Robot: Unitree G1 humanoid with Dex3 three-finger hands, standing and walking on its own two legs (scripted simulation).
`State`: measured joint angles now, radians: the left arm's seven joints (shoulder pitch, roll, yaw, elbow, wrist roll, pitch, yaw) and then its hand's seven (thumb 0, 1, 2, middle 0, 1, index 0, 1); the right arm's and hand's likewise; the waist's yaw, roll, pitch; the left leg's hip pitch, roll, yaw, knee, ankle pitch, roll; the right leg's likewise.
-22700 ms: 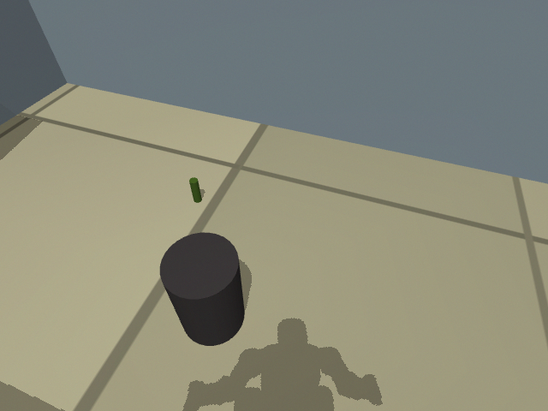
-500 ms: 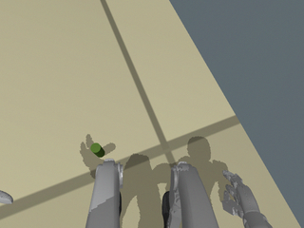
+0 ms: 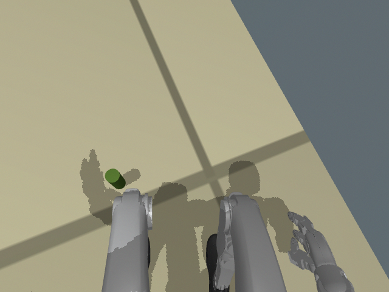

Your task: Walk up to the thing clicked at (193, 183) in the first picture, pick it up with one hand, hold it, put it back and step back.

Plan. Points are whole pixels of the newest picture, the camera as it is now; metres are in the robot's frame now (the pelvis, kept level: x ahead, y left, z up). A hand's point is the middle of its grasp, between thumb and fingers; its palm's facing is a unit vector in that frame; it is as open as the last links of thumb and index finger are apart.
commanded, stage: go down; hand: left
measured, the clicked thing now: (116, 179) +0.38 +0.22 -0.37
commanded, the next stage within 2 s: approach in 1.06 s
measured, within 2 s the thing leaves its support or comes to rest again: neither
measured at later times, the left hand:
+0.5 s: hand out of the picture +0.30 +0.40 -0.06, palm faces +0.16 -0.98 -0.13, open 17.5 cm
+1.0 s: hand out of the picture +0.31 +0.41 -0.07, palm faces +0.15 -0.98 -0.12, open 17.5 cm
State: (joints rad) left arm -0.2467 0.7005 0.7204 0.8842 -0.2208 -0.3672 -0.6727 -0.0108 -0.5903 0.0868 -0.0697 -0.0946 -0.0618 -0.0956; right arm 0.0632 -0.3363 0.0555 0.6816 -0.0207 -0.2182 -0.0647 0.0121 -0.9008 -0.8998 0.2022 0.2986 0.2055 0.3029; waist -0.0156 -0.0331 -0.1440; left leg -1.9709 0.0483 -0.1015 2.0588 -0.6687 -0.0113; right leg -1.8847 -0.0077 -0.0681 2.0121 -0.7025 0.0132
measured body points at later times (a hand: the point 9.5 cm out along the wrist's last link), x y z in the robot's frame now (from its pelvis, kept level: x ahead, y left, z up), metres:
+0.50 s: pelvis -0.01 +0.00 -0.04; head +0.19 +0.06 +0.36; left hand +0.29 +0.46 -0.05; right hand +0.18 -0.27 -0.14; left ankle +0.08 +0.13 -0.41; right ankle +0.08 -0.13 -0.41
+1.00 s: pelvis -0.01 +0.00 -0.06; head +0.19 +0.06 +0.34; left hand +0.29 +0.46 -0.06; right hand +0.19 -0.27 -0.16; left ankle +0.08 +0.13 -0.41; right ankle +0.08 -0.13 -0.41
